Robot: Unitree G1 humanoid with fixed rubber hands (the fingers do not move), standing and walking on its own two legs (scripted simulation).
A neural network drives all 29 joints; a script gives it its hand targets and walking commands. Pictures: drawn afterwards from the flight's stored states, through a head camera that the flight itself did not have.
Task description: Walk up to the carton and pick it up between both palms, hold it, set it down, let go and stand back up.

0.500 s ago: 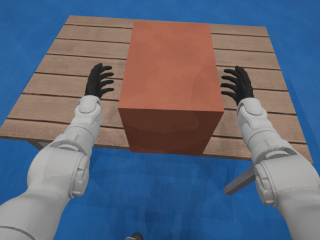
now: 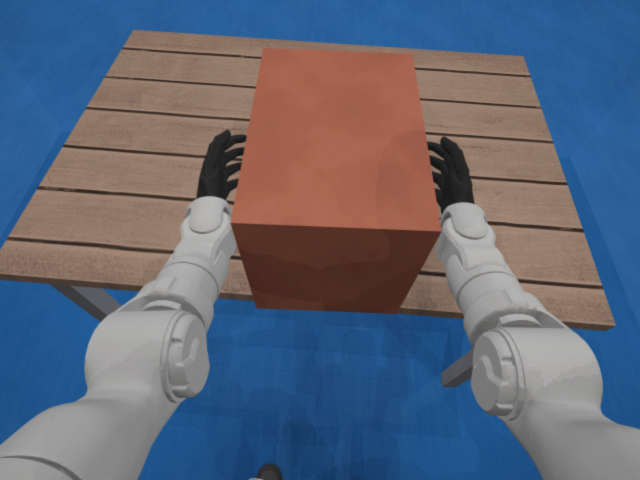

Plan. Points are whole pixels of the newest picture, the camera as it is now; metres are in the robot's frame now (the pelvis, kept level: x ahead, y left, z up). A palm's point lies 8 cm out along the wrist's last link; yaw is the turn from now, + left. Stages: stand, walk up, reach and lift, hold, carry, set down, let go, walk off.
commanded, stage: reach and lift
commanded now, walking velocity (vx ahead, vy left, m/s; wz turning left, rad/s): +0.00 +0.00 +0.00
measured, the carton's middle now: (332, 185) +0.51 +0.04 +0.01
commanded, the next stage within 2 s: none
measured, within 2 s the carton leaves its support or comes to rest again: leaves its support in 1.48 s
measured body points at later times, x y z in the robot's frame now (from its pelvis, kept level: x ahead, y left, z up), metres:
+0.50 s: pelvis +0.01 +0.00 +0.01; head +0.09 +0.02 +0.46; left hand +0.43 +0.19 +0.06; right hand +0.45 -0.12 +0.06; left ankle +0.01 +0.13 -0.73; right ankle +0.00 -0.11 -0.73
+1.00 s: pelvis +0.02 +0.00 +0.02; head +0.09 +0.02 +0.46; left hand +0.43 +0.19 +0.06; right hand +0.45 -0.12 +0.06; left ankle +0.01 +0.13 -0.73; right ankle +0.00 -0.11 -0.73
